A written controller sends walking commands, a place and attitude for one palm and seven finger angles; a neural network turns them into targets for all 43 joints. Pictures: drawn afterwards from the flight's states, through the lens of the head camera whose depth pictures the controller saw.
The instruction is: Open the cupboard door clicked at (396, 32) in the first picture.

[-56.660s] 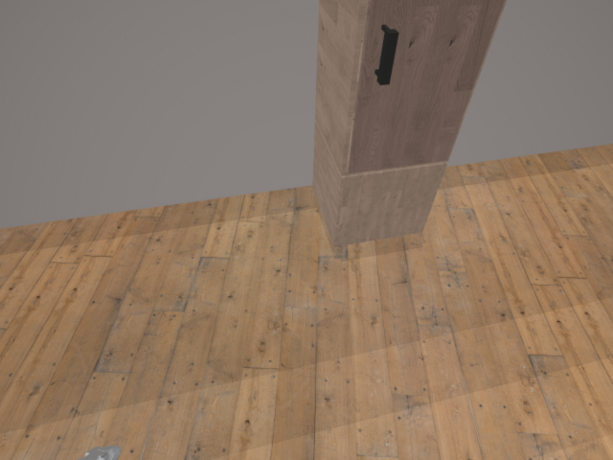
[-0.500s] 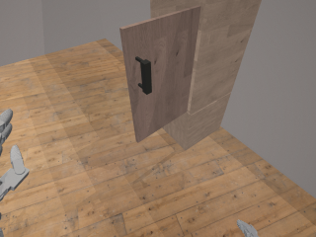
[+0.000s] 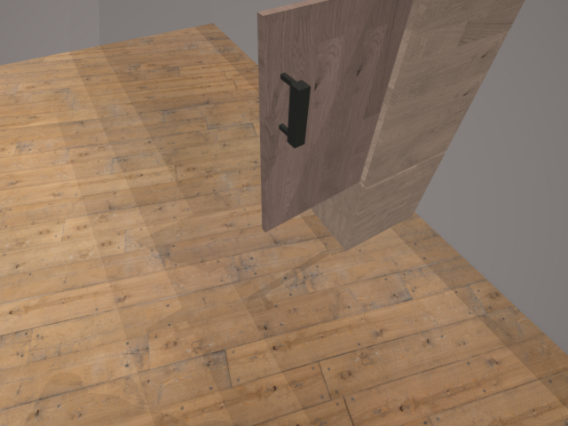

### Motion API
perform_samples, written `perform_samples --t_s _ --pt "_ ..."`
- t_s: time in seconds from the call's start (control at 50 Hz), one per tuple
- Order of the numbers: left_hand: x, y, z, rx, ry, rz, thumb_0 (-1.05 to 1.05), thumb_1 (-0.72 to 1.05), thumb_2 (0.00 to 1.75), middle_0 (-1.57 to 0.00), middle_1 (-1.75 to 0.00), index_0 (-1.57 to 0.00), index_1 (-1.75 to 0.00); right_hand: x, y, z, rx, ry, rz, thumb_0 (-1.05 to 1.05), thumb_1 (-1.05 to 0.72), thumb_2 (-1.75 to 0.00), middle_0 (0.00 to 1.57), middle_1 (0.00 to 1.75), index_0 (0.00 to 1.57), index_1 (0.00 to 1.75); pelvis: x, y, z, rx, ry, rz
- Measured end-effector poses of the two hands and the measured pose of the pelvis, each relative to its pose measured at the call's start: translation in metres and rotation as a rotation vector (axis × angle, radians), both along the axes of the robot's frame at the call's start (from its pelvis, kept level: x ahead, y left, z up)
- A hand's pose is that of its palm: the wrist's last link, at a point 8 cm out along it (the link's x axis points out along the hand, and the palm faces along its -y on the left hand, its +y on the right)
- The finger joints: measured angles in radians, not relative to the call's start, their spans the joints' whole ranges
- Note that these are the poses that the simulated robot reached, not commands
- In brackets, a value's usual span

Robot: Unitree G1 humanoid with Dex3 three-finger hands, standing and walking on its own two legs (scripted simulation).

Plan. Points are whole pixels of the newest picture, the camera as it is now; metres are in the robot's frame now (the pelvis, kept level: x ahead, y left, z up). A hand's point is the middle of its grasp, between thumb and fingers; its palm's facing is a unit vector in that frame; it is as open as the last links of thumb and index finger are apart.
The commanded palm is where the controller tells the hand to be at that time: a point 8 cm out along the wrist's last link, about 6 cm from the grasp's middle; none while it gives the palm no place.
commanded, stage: let the arm hang, fingers relaxed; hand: left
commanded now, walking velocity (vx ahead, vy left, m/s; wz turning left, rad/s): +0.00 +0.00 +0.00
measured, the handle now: (291, 110) +0.66 +0.04 +0.07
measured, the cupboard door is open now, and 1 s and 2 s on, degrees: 94 94 94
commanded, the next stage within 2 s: look to check the result in 0.68 s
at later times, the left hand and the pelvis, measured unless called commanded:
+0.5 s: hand out of the picture +0.02 +0.20 -0.17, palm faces -0.01 -0.98 -0.20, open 7.4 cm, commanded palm none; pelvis -0.01 +0.02 +0.01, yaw -2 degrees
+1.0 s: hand out of the picture +0.01 +0.21 -0.17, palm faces -0.02 -0.97 -0.23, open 7.4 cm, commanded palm none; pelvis +0.00 +0.02 +0.01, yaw -2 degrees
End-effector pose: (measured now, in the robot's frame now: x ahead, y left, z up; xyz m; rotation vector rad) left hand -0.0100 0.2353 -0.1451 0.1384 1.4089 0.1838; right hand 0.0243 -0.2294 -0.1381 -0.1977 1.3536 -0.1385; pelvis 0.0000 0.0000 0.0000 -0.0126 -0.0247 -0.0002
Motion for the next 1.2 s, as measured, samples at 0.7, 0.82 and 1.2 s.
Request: perform_samples --t_s 0.7,0.82,1.2 --pt "0.021 0.015 0.008 0.003 -0.026 -0.065 0.01 0.91 0.9 -0.2 -0.3 -0.2 -0.3 -0.055 0.043 -0.008 0.069 0.074 -0.103 0.0 -0.91 -0.9 0.2 0.3 0.2 0.3 -0.003 0.025 0.005 0.014 -0.009 -0.036" --pt "0.014 0.018 0.008 0.008 0.004 -0.06 0.01 0.91 0.9 -0.2 -0.3 -0.2 -0.3 -0.052 0.036 -0.007 0.051 0.083 -0.1 0.0 -0.91 -0.9 0.2 0.3 0.2 0.3 -0.001 0.025 0.006 0.013 -0.008 -0.036" --pt "0.055 0.039 0.018 0.064 -0.063 -0.091 0.01 0.9 0.9 -0.2 -0.3 -0.2 -0.3 0.007 -0.002 0.002 -0.014 -0.022 -0.049 0.0 -0.91 -0.9 0.2 0.3 0.2 0.3 0.009 0.02 0.008 0.014 -0.006 -0.035"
